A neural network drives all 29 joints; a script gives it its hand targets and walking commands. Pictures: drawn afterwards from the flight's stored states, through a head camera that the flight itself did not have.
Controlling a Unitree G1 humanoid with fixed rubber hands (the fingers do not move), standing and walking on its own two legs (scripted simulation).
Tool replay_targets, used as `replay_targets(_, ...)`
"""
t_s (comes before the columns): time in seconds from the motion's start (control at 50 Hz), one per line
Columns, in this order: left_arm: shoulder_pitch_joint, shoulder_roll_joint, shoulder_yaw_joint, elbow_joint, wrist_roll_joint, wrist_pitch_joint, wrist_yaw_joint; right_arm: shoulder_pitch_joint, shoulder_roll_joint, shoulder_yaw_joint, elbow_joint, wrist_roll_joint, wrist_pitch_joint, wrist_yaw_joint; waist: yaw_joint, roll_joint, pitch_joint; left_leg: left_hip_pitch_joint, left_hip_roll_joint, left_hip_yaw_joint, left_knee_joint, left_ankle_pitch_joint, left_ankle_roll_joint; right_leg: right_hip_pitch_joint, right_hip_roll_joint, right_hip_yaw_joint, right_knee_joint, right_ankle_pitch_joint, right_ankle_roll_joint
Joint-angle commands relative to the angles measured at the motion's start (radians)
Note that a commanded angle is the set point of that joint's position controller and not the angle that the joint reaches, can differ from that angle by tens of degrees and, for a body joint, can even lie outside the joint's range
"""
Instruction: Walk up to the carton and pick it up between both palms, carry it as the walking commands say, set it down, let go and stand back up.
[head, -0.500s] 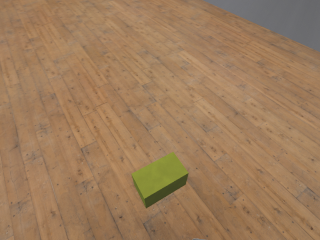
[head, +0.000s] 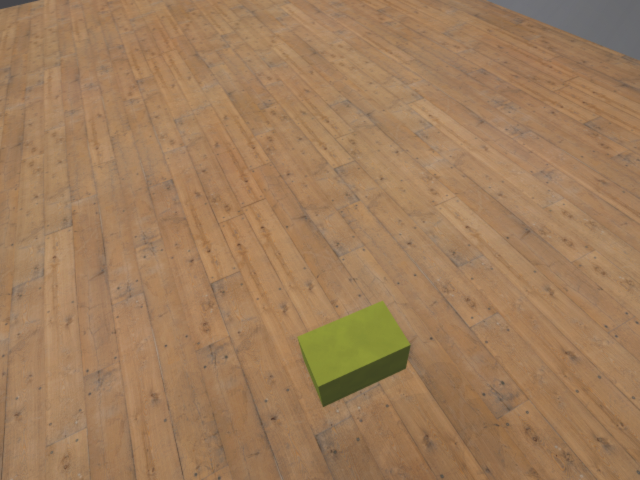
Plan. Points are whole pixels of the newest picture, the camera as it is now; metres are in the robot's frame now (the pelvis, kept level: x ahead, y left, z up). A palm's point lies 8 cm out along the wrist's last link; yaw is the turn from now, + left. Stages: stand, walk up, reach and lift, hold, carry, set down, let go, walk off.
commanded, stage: walk up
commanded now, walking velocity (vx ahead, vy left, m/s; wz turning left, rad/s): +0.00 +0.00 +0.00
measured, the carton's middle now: (353, 353) +0.59 -0.01 -0.68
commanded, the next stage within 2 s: none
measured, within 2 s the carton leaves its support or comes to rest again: neither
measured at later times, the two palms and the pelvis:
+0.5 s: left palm out of the picture +0.00 +0.25 -0.14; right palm out of the picture +0.00 -0.16 -0.15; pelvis +0.01 +0.04 +0.00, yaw -2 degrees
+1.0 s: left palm out of the picture +0.07 +0.27 -0.15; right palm out of the picture -0.01 -0.13 -0.15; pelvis +0.05 +0.06 +0.00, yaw -2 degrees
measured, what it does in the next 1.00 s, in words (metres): shifts its weight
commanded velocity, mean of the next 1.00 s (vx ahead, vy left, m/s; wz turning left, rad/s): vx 0.00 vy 0.01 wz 0.00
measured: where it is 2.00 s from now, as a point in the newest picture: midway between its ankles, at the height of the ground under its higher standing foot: (393, 476)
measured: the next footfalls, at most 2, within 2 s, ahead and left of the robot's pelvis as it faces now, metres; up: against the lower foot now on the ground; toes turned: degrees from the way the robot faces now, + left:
right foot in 1.56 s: +0.33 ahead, -0.18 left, +0.00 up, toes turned +3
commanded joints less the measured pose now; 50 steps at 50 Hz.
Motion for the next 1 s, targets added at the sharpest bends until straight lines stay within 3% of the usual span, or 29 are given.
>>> replay_targets(0.0,0.035,0.129,0.023,-0.023,-0.026,0.000,-0.002,0.157,-0.099,-0.009,0.008,-0.009,-0.046,-0.015,-0.010,-0.008,-0.056,0.067,0.136,-0.156,-0.290,0.005,0.062,0.017,-0.125,0.214,-0.211,-0.232,0.042)
replay_targets(0.02,0.061,0.107,0.012,-0.012,-0.021,-0.002,-0.006,0.115,-0.097,0.001,-0.002,-0.010,-0.055,-0.017,0.010,0.042,-0.045,0.040,0.163,-0.175,-0.345,-0.052,0.067,0.053,-0.091,0.182,-0.171,-0.182,0.047)
replay_targets(0.04,0.047,0.092,0.008,-0.006,-0.015,-0.009,-0.007,0.046,-0.067,0.017,-0.012,-0.016,-0.063,-0.012,0.029,0.061,-0.004,-0.075,0.152,-0.148,-0.365,-0.043,0.065,0.159,-0.053,0.150,-0.170,-0.049,0.055)
replay_targets(0.06,0.047,0.103,0.012,0.004,-0.008,-0.015,-0.006,0.015,-0.063,0.023,-0.010,-0.020,-0.072,-0.009,0.031,0.081,0.011,-0.134,0.125,-0.112,-0.352,-0.012,0.042,0.237,-0.066,0.141,-0.153,0.002,0.053)
replay_targets(0.08,0.044,0.107,0.011,0.018,-0.007,-0.023,-0.005,0.013,-0.029,0.035,-0.005,-0.018,-0.079,-0.013,0.025,0.054,0.018,-0.156,0.112,-0.088,-0.334,0.051,0.021,0.273,-0.087,0.155,-0.141,0.034,0.043)
replay_targets(0.14,0.078,0.104,0.004,0.055,-0.003,-0.026,-0.001,0.073,-0.034,0.042,0.010,-0.006,-0.081,-0.018,0.009,0.028,0.019,-0.094,0.095,-0.057,-0.306,0.113,0.002,0.237,-0.093,0.168,-0.149,0.029,0.029)
replay_targets(0.24,0.109,0.082,-0.008,0.088,0.001,-0.020,0.003,0.107,-0.026,0.056,0.029,-0.002,-0.081,-0.020,0.000,0.003,0.086,-0.155,0.106,-0.081,-0.325,0.005,0.006,0.222,-0.084,0.154,-0.139,-0.008,0.048)
replay_targets(0.36,0.127,0.073,-0.015,0.102,0.007,-0.023,0.009,0.142,-0.015,0.061,0.053,-0.008,-0.087,-0.022,-0.007,-0.039,0.108,-0.141,0.099,-0.077,-0.318,0.038,0.012,0.197,-0.086,0.147,-0.128,0.009,0.052)
replay_targets(0.48,0.128,0.046,-0.025,0.107,0.006,-0.029,0.016,0.201,0.011,0.063,0.079,-0.004,-0.096,-0.023,-0.014,-0.075,0.068,-0.094,0.090,-0.053,-0.282,0.202,0.018,0.207,-0.099,0.149,-0.108,0.068,0.049)
replay_targets(0.56,0.125,0.041,-0.026,0.109,0.002,-0.030,0.017,0.219,0.024,0.066,0.091,-0.004,-0.099,-0.024,-0.007,-0.050,0.064,-0.094,0.095,-0.055,-0.269,0.273,0.018,0.213,-0.098,0.140,-0.087,0.072,0.053)
replay_targets(0.6,0.119,0.038,-0.028,0.113,0.002,-0.030,0.020,0.238,0.019,0.060,0.099,0.000,-0.101,-0.029,-0.015,-0.055,0.055,-0.058,0.099,-0.045,-0.257,0.379,0.010,0.198,-0.100,0.132,-0.070,0.116,0.049)
replay_targets(0.76,0.103,0.039,-0.033,0.118,-0.002,-0.024,0.026,0.287,0.028,0.057,0.122,0.003,-0.101,-0.038,-0.019,-0.027,0.035,-0.005,0.104,-0.027,-0.215,0.611,-0.003,0.193,-0.094,0.108,-0.017,0.185,0.049)
replay_targets(0.98,0.067,0.054,-0.042,0.112,-0.005,-0.009,0.035,0.305,0.028,0.045,0.116,0.002,-0.095,-0.047,-0.029,-0.016,0.051,0.022,0.112,-0.012,-0.186,0.737,-0.016,0.187,-0.091,0.093,0.015,0.219,0.049)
